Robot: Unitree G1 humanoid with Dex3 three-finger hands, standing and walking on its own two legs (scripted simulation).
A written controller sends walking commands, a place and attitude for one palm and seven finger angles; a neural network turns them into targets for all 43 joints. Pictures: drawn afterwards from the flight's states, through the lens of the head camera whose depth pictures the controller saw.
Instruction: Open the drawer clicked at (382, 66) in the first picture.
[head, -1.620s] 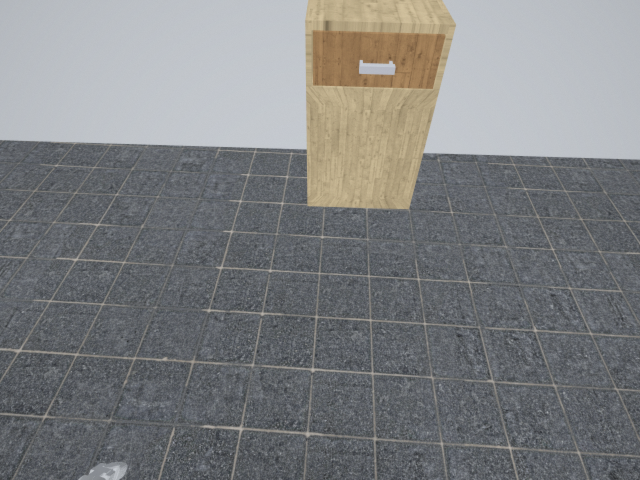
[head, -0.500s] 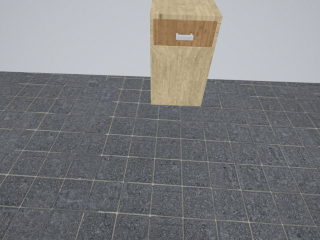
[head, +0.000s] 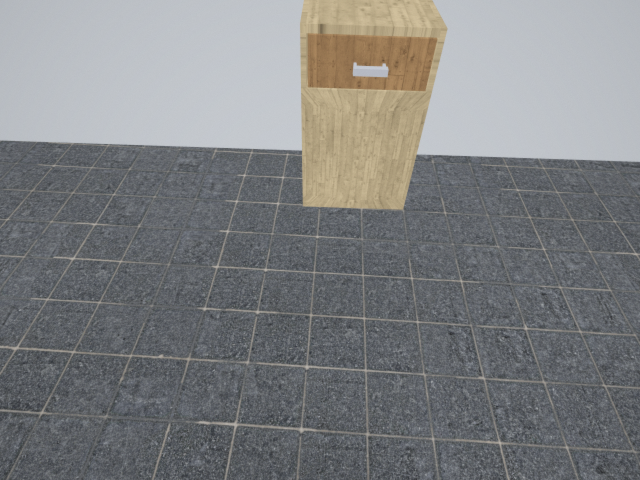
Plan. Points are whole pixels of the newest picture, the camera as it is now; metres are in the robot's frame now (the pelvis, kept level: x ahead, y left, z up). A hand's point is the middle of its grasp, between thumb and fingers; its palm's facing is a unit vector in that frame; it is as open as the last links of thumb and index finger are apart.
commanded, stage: walk to a spot facing it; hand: left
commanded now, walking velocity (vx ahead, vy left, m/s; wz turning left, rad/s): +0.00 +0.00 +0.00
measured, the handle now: (370, 68) +1.38 -0.08 -0.10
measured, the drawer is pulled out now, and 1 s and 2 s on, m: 0.00 0.00 0.00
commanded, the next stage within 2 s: none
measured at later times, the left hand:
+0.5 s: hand out of the picture +0.08 +0.13 -0.17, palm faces -0.11 -0.97 -0.20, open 7.4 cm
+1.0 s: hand (252, 335) +0.40 +0.16 -0.19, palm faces -0.40 -0.90 -0.20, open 7.4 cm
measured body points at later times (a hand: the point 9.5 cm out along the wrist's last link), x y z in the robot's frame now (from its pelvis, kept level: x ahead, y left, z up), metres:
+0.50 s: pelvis +0.08 -0.05 -0.01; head +0.09 -0.06 +0.44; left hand +0.09 +0.19 -0.16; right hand +0.06 -0.29 -0.17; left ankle +0.07 +0.09 -0.67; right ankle +0.03 -0.12 -0.75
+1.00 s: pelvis +0.29 -0.03 -0.01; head +0.31 -0.01 +0.44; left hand +0.42 +0.20 -0.17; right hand +0.27 -0.27 -0.14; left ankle +0.36 +0.05 -0.75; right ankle +0.19 -0.11 -0.64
